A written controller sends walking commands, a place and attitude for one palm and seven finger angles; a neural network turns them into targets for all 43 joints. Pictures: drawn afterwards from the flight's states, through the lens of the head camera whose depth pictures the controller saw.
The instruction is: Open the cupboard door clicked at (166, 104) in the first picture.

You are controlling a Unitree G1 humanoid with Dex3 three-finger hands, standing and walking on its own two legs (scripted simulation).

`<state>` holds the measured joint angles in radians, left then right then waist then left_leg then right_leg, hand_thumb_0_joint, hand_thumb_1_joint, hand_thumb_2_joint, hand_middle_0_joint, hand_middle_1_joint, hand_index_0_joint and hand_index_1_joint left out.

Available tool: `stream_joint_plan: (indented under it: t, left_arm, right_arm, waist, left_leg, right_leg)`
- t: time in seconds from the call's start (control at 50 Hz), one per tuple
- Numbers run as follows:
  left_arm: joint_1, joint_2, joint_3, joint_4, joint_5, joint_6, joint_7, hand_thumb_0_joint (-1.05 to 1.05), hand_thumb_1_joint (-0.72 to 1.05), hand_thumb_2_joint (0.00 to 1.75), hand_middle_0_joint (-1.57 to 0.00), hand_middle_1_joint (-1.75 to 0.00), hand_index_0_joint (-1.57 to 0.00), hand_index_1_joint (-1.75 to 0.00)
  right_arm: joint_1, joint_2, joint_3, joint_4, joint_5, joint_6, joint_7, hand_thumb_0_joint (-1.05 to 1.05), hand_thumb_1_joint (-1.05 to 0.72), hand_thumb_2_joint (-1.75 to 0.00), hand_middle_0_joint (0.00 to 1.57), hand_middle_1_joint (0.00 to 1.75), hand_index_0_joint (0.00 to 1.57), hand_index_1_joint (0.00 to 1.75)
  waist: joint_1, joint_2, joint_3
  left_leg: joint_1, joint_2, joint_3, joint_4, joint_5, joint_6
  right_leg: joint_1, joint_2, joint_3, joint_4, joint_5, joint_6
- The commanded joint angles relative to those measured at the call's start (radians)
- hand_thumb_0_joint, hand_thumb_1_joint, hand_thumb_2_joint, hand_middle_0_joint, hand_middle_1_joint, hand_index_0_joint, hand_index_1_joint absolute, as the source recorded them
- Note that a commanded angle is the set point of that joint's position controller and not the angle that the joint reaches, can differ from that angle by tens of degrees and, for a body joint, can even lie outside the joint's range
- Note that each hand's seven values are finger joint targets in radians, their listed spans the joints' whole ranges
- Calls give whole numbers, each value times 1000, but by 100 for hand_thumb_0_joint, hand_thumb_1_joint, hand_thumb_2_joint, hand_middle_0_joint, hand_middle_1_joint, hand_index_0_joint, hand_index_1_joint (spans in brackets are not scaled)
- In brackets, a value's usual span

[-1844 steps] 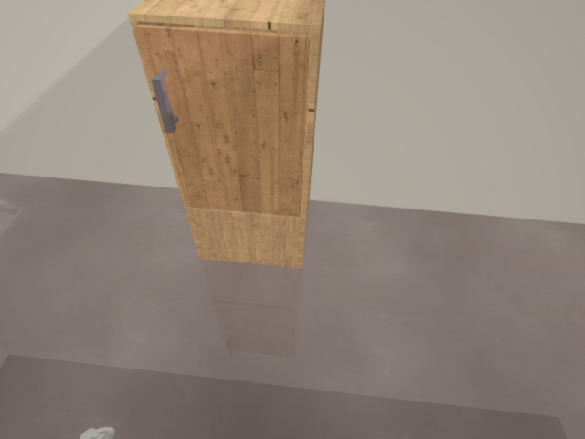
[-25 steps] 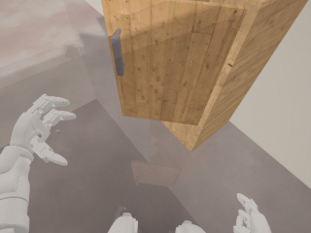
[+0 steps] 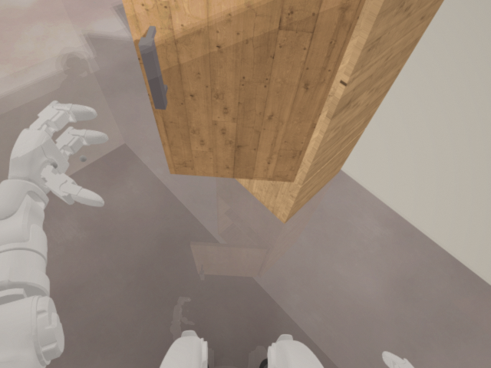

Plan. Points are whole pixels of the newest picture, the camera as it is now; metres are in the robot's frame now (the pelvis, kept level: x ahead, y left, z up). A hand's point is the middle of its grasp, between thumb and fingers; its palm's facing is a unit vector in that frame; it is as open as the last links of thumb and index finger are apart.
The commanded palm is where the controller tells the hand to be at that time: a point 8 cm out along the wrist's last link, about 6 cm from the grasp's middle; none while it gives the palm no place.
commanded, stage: move the hooked fingers beside the handle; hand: left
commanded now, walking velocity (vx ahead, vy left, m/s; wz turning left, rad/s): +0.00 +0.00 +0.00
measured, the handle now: (156, 70) +0.64 +0.18 +0.06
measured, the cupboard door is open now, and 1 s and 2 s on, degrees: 43 43 43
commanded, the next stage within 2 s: none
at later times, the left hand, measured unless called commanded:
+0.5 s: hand (100, 112) +0.50 +0.25 +0.08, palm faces -0.07 -1.00 -0.02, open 14.0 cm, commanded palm +0.51 +0.29 +0.07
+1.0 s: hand (112, 79) +0.60 +0.25 +0.07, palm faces -0.06 -1.00 +0.00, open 14.0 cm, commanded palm +0.60 +0.27 +0.06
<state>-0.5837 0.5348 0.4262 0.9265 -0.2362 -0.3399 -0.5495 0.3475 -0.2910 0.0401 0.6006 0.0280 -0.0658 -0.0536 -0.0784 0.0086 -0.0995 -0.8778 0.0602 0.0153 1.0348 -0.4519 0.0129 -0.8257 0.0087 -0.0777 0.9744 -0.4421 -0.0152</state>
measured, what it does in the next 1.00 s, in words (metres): stands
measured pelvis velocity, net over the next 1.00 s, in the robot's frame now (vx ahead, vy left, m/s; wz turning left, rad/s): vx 0.00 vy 0.02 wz -0.07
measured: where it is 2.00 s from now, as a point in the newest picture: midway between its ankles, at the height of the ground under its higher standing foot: outside the picture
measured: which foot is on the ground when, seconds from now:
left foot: down 0.00-1.00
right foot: down 0.00-1.00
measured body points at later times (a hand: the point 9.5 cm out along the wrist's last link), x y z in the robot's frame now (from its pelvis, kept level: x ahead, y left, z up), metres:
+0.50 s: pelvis -0.01 +0.00 -0.02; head +0.14 +0.03 +0.41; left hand +0.50 +0.30 +0.08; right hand +0.00 -0.27 -0.11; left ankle +0.02 +0.11 -0.67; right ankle +0.01 -0.12 -0.67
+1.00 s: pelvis +0.00 +0.02 -0.03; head +0.21 +0.05 +0.37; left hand +0.60 +0.31 +0.07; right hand -0.07 -0.23 -0.11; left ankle +0.02 +0.11 -0.67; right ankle +0.01 -0.12 -0.67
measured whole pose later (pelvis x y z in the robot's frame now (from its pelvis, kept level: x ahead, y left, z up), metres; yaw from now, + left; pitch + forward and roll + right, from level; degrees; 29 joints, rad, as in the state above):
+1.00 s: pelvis +0.00 +0.02 -0.03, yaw -4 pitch +31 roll -7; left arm -1.28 0.96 0.50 1.36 0.02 -0.24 -0.47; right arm 0.44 -0.28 0.12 0.59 -0.03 0.07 -0.03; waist -0.30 0.04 -0.06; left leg -1.23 0.10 -0.01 1.19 -0.50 0.04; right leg -1.14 0.04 -0.09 1.05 -0.44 0.01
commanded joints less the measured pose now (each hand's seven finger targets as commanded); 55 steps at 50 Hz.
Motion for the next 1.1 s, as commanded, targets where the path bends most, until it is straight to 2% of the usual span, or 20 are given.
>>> stream_joint_plan:
  t: [0.0, 0.04, 0.08, 0.14, 0.18, 0.2, 0.26, 0.32, 0.38, 0.48, 0.52, 0.66, 0.76, 0.84, 0.88, 0.94, 0.96, 1.0, 1.04, 1.08]
  left_arm:
    - [-427, 311, 68, -127, -7, -80, 18, 0, -50, 30, -30, -120, -30, -120]
    - [-448, 343, 87, -56, 9, -75, 24, 0, -50, 30, -30, -120, -30, -120]
    - [-523, 347, 63, -40, 30, -77, 29, 0, -50, 30, -30, -120, -30, -120]
    - [-577, 384, 81, -40, 43, -96, 35, 0, -50, 30, -30, -120, -30, -120]
    - [-582, 369, 71, -1, 46, -93, 35, 0, -50, 30, -30, -120, -30, -120]
    - [-593, 396, 90, 33, 44, -91, 35, 0, -50, 30, -30, -120, -30, -120]
    - [-671, 411, 60, 71, 73, -71, 35, 0, -50, 30, -30, -120, -30, -120]
    - [-729, 441, 81, 40, 76, -86, 43, 0, -50, 30, -30, -120, -30, -120]
    - [-777, 458, 73, 96, 90, -69, 45, 0, -50, 30, -30, -120, -30, -120]
    - [-868, 496, 58, 150, 131, -40, 65, 0, -50, 30, -30, -120, -30, -120]
    - [-912, 552, 90, 150, 136, -42, 73, 0, -50, 30, -30, -120, -30, -120]
    - [-1017, 585, 68, 206, 183, -11, 87, 0, -50, 30, -30, -120, -30, -120]
    - [-1094, 658, 82, 236, 216, 13, 97, 0, -50, 30, -30, -120, -30, -120]
    - [-1146, 678, 81, 222, 236, 17, 100, 0, -50, 30, -30, -120, -30, -120]
    - [-1080, 698, 106, 240, 239, 32, 94, 0, -50, 30, -30, -120, -30, -120]
    - [-1055, 695, 99, 242, 239, 52, 81, 0, -50, 30, -30, -120, -30, -120]
    - [-1042, 721, 125, 217, 238, 53, 81, 0, -50, 30, -30, -120, -30, -120]
    - [-1037, 736, 151, 135, 231, 37, 76, 0, -50, 30, -30, -120, -30, -120]
    - [-1045, 688, 139, 87, 214, 30, 74, 0, -50, 30, -30, -120, -30, -120]
    - [-1015, 653, 133, 102, 199, 37, 72, 0, -50, 30, -30, -120, -30, -120]
  right_arm:
    - [98, -173, -70, -75, 0, -12, -8, 0, -90, -90, 20, 30, 20, 30]
    - [104, -176, -68, -72, -1, 2, -6, 0, -90, -90, 20, 30, 20, 30]
    - [110, -176, -64, -68, -1, 12, -6, 0, -90, -90, 20, 30, 20, 30]
    - [128, -180, -65, -61, -8, 24, -4, 0, -90, -90, 20, 30, 20, 30]
    - [138, -181, -64, -58, -9, 32, 0, 0, -90, -90, 20, 30, 20, 30]
    - [145, -185, -62, -56, -10, 37, -3, 0, -90, -90, 20, 30, 20, 30]
    - [156, -187, -56, -50, -8, 50, -4, 0, -90, -90, 20, 30, 20, 30]
    - [182, -192, -60, -44, -17, 58, -3, 0, -90, -90, 20, 30, 20, 30]
    - [191, -193, -51, -35, -16, 65, -1, 0, -90, -90, 20, 30, 20, 30]
    - [219, -202, -42, -28, -22, 81, -4, 0, -90, -90, 20, 30, 20, 30]
    - [230, -209, -38, -27, -26, 83, -7, 0, -90, -90, 20, 30, 20, 30]
    - [274, -214, -23, -17, -39, 96, -2, 0, -90, -90, 20, 30, 20, 30]
    - [300, -219, -8, -13, -49, 111, -4, 0, -90, -90, 20, 30, 20, 30]
    - [329, -221, -6, -2, -60, 122, -1, 0, -90, -90, 20, 30, 20, 30]
    - [340, -220, -5, -8, -61, 131, 5, 0, -90, -90, 20, 30, 20, 30]
    - [345, -220, -3, -16, -61, 142, 7, 0, -90, -90, 20, 30, 20, 30]
    - [350, -221, -7, -19, -61, 146, 10, 0, -90, -90, 20, 30, 20, 30]
    - [358, -220, -15, -22, -66, 150, 16, 0, -90, -90, 20, 30, 20, 30]
    - [362, -216, -27, -11, -66, 153, 25, 0, -90, -90, 20, 30, 20, 30]
    - [367, -216, -32, -5, -63, 156, 31, 0, -90, -90, 20, 30, 20, 30]
  waist:
    - [-16, 104, -394]
    - [-17, 85, -378]
    - [-37, 104, -364]
    - [-36, 155, -434]
    - [-48, 116, -430]
    - [-53, 94, -419]
    - [-77, 129, -398]
    - [-79, 166, -497]
    - [-100, 158, -446]
    - [-135, 180, -434]
    - [-138, 200, -472]
    - [-181, 267, -511]
    - [-210, 284, -525]
    - [-225, 336, -572]
    - [-206, 332, -575]
    - [-212, 311, -547]
    - [-200, 315, -573]
    - [-180, 382, -640]
    - [-185, 396, -650]
    - [-188, 361, -613]
  left_leg:
    - [292, -36, -49, -118, 330, 18]
    - [238, -37, -41, -116, 279, 20]
    - [227, -36, -44, -113, 266, 23]
    - [281, -31, -52, -94, 320, 16]
    - [261, -30, -51, -87, 310, 20]
    - [229, -30, -51, -78, 305, 25]
    - [194, -30, -48, -71, 277, 27]
    - [270, -23, -63, -54, 344, 21]
    - [208, -22, -62, -45, 301, 26]
    - [195, -15, -78, -33, 279, 28]
    - [202, -12, -83, -21, 301, 27]
    - [229, -3, -102, 17, 377, 24]
    - [198, 3, -106, 43, 395, 29]
    - [261, 12, -123, 59, 474, 21]
    - [259, 11, -120, 57, 503, 20]
    - [237, 14, -118, 53, 519, 22]
    - [247, 13, -116, 54, 532, 22]
    - [333, 18, -131, 50, 622, 10]
    - [417, 26, -149, 45, 692, -4]
    - [415, 25, -148, 35, 682, -2]
  right_leg:
    - [123, 34, 47, -98, 277, -14]
    - [131, 32, 54, -101, 252, -9]
    - [105, 31, 55, -98, 240, -7]
    - [83, 34, 53, -80, 266, -11]
    - [80, 37, 54, -83, 262, -6]
    - [86, 40, 57, -80, 264, -8]
    - [58, 36, 62, -80, 247, -3]
    - [40, 41, 56, -64, 272, -5]
    - [23, 42, 57, -68, 243, -2]
    - [-47, 44, 48, -66, 198, -1]
    - [-51, 47, 46, -55, 208, -2]
    - [-126, 51, 30, -35, 236, 0]
    - [-134, 56, 25, -23, 251, 3]
    - [-174, 61, 11, -10, 281, -1]
    - [-152, 64, 7, -9, 303, -4]
    - [-143, 67, 2, -10, 329, 0]
    - [-125, 69, 3, -10, 342, 0]
    - [-134, 69, -2, -1, 365, -8]
    - [-173, 73, -10, -15, 363, -5]
    - [-170, 77, -12, -31, 358, -4]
